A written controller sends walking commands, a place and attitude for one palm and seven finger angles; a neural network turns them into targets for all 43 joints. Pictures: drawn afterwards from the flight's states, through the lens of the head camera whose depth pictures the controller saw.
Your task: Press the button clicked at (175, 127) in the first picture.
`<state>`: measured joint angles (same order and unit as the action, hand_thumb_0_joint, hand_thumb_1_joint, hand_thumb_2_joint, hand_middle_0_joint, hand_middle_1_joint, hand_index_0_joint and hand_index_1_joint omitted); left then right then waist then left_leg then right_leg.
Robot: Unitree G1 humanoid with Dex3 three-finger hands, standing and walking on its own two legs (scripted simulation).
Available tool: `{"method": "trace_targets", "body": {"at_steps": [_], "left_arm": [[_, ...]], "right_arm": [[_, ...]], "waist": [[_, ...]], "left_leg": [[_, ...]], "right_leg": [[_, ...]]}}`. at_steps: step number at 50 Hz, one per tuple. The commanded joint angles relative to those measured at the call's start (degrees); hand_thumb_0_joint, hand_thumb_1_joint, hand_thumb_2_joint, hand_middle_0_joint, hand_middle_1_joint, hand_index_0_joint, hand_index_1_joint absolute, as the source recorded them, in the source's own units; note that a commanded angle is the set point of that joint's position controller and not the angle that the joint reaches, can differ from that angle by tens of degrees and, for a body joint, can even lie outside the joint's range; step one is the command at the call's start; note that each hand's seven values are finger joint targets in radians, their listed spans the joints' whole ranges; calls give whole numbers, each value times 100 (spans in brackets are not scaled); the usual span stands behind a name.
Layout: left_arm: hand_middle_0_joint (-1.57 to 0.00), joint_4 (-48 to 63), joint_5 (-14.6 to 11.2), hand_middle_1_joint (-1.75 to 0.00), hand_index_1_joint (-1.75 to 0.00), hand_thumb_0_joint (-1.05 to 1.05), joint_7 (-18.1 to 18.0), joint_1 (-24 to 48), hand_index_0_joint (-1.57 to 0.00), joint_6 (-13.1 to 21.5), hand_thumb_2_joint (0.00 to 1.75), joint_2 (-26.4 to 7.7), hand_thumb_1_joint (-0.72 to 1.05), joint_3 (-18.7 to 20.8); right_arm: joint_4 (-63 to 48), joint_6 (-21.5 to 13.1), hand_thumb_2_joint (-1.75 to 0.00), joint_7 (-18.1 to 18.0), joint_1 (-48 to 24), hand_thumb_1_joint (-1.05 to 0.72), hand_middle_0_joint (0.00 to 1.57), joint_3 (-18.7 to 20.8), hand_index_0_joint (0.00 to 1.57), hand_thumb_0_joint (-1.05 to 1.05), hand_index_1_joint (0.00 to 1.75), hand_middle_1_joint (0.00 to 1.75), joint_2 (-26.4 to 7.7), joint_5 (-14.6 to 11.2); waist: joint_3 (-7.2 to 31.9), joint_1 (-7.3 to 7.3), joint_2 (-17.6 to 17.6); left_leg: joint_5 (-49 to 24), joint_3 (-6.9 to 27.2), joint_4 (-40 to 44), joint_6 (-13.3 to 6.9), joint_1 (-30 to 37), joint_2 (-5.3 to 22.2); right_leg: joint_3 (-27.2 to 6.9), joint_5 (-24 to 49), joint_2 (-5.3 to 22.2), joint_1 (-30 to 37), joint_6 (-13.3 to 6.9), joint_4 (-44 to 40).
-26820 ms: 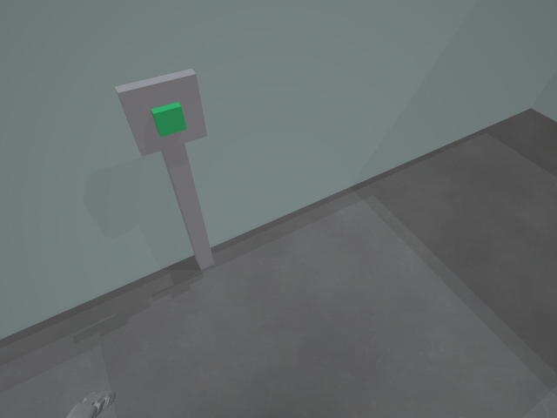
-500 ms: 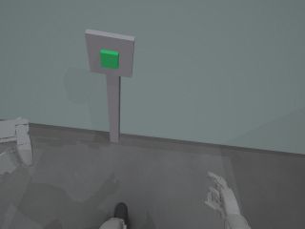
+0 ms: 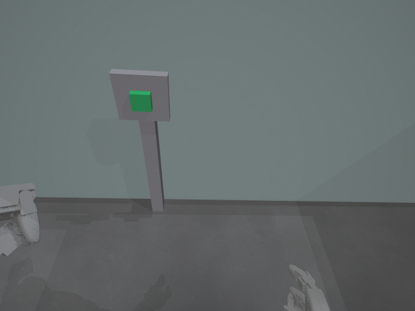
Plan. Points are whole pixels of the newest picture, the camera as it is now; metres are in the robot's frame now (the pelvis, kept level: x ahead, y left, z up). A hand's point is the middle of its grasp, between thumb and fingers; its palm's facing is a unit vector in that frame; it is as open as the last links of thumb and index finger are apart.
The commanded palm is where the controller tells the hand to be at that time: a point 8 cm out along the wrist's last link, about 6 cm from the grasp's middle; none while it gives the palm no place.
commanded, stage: stop stepping back and stand still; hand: left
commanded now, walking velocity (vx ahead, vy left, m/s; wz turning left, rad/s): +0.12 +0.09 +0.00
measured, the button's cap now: (141, 100) +0.76 +0.22 -0.01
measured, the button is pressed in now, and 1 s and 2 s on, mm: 0 0 0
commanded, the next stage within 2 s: let the arm hang, fingers relaxed in 0.70 s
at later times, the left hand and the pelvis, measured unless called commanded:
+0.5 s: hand (6, 218) +0.20 +0.27 +0.18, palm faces +0.36 -0.80 -0.48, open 3.1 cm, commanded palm +0.13 +0.30 +0.18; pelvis +0.01 +0.02 +0.00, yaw +1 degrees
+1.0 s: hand out of the picture +0.13 +0.27 -0.09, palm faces +0.00 -0.93 -0.37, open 3.0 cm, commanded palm none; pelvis -0.02 +0.04 +0.00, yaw +1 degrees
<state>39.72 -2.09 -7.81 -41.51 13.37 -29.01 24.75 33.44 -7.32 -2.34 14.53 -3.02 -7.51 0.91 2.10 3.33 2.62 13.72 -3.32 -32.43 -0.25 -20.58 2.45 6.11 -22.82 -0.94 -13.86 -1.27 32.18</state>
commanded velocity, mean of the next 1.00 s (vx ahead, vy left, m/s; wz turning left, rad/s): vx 0.01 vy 0.02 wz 0.00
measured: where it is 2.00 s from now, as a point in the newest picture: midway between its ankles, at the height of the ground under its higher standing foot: outside the picture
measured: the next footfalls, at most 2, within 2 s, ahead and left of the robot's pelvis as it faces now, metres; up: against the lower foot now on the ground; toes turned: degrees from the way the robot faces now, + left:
left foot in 0.30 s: +0.07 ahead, +0.14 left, +0.00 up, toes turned +5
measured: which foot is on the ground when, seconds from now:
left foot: down 0.00-0.00, up 0.02-0.28, down 0.30-1.00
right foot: down 0.00-1.00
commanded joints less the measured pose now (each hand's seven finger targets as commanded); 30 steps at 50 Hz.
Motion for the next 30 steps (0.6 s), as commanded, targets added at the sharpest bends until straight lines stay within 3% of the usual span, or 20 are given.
{"method": "trace_targets", "body": {"at_steps": [1,2,3,4,5,7,9,12,13,14,15,16,17,18,19,20,23,25,27,30], "left_arm": [[-130,-15,-103,-150,-150,0,-199,626,-130,5,90,-440,90,620],[-130,-98,-46,-150,-150,0,-178,949,-130,69,90,-333,90,490],[-130,-254,-25,-150,-150,0,-155,999,-130,122,90,-258,90,414],[-130,-297,-9,-150,-150,0,-151,1160,-130,112,90,-232,90,287],[-130,-363,17,-150,-150,0,-123,1143,-130,115,90,9,90,37],[-130,-104,101,-150,-150,0,-124,1569,-130,138,90,83,90,-253],[-130,380,156,-150,-150,0,-197,1982,-130,188,90,-52,90,-325],[-130,670,152,-150,-150,0,-303,1648,-130,179,90,-151,90,-141],[-130,820,124,-150,-150,0,-313,1541,-130,206,90,-199,90,-39],[-130,869,104,-150,-150,0,-327,1282,-130,230,90,-351,90,152],[-130,961,91,-150,-150,0,-317,1155,-130,268,90,-272,90,181],[-130,1013,98,-150,-150,0,-320,1122,-130,301,90,-338,90,295],[-130,790,69,-150,-150,0,-288,895,-130,301,90,-336,90,371],[-130,768,56,-150,-150,0,-234,714,-130,303,90,-358,90,459],[-130,601,31,-150,-150,0,-193,516,-130,298,90,-335,90,500],[-130,587,25,-150,-150,0,-163,553,-130,305,90,-203,90,382],[-130,243,-48,-150,-150,0,-115,323,-130,256,90,-57,90,319],[-130,175,-82,-150,-150,0,-106,206,-130,217,90,-19,90,255],[-130,216,-97,-150,-150,0,-106,241,-130,172,90,-26,90,226],[-130,491,-84,-150,-150,0,-131,419,-130,158,90,-131,90,246]], "right_arm": [[-675,124,-90,-120,-780,-90,20,549,20,0,30,30,-1078,9],[-562,48,-90,-106,-673,-90,20,581,20,0,30,30,-1116,-25],[-460,-8,-90,-98,-524,-90,20,558,20,0,30,30,-1091,-34],[-441,-13,-90,-104,-608,-90,20,525,20,0,30,30,-1080,-40],[-448,-9,-90,-148,-669,-90,20,523,20,0,30,30,-1077,-35],[-429,-79,-90,-205,-821,-90,20,470,20,0,30,30,-1052,-32],[-454,-216,-90,-292,-952,-90,20,477,20,0,30,30,-1047,-35],[-475,-323,-90,-318,-804,-90,20,486,20,0,30,30,-1016,2],[-514,-328,-90,-311,-777,-90,20,510,20,0,30,30,-1058,-4],[-537,-301,-90,-322,-697,-90,20,559,20,0,30,30,-1130,-22],[-617,-263,-90,-308,-729,-90,20,562,20,0,30,30,-1165,-42],[-696,-231,-90,-269,-742,-90,20,540,20,0,30,30,-1216,-69],[-720,-221,-90,-230,-728,-90,20,542,20,0,30,30,-1207,-111],[-682,-218,-90,-209,-719,-90,20,481,20,0,30,30,-1034,-77],[-676,-234,-90,-192,-718,-90,20,487,20,0,30,30,-1027,-69],[-704,-222,-90,-164,-684,-90,20,466,20,0,30,30,-1024,-99],[-718,-189,-90,-111,-609,-90,20,501,20,0,30,30,-1072,-149],[-731,-165,-90,-82,-611,-90,20,502,20,0,30,30,-1072,-145],[-745,-135,-90,-82,-644,-90,20,488,20,0,30,30,-1070,-130],[-773,-144,-90,-140,-755,-90,20,452,20,0,30,30,-1050,-100]], "waist": [[-647,-312,1118],[-571,-189,993],[-363,-102,958],[-279,-105,780],[-417,-139,465],[-421,-186,322],[-370,-294,318],[-109,-388,274],[-28,-385,-90],[111,-366,-478],[238,-402,-1082],[353,-424,-1413],[387,-440,-1220],[444,-381,-1617],[334,-397,-1615],[194,-362,-1341],[332,-302,-526],[418,-282,-362],[434,-279,-265],[387,-304,-466]], "left_leg": [[1340,355,-2688,69,-2067,-140],[932,546,-3066,49,-1849,-67],[626,548,-3093,62,-1740,-1],[560,455,-2953,106,-1519,51],[253,371,-2690,92,-1353,91],[181,99,-1860,14,-864,44],[229,-87,-968,-73,-289,-30],[-27,-185,226,-134,589,-191],[-114,-41,598,-157,877,-132],[-247,299,871,-218,1173,113],[-898,824,969,-380,1286,529],[-1564,1215,943,-496,1180,838],[-2104,1213,852,-462,1006,891],[-2297,1067,977,-383,923,759],[-2216,993,1029,-331,752,754],[-2126,915,989,-297,540,754],[-1654,548,694,-131,328,478],[-1530,425,578,-63,412,360],[-1236,422,634,-57,492,323],[-947,459,799,-91,530,320]], "right_leg": [[-3477,-2023,2303,-157,-995,-2764],[-3168,-1505,2137,-316,-789,-2676],[-2686,-1044,1945,-149,-726,-2418],[-2479,-1261,1854,-339,-740,-2378],[-1995,-675,1688,-381,-702,-2280],[-1406,186,1535,-399,-601,-2084],[-1207,390,1458,-328,-529,-1947],[-1149,517,1314,-130,-426,-1645],[-1135,683,1189,-93,-308,-1394],[-1017,777,1022,-131,-161,-981],[-765,990,626,-134,62,-483],[-547,1166,363,-91,233,-172],[-457,1358,249,119,274,-105],[-323,1257,214,175,197,-53],[-285,1028,190,240,195,-128],[-287,1129,185,398,187,-315],[-577,2245,361,788,136,-625],[-683,2490,474,760,103,-700],[-725,2224,485,617,101,-806],[-716,1911,438,545,126,-878]]}}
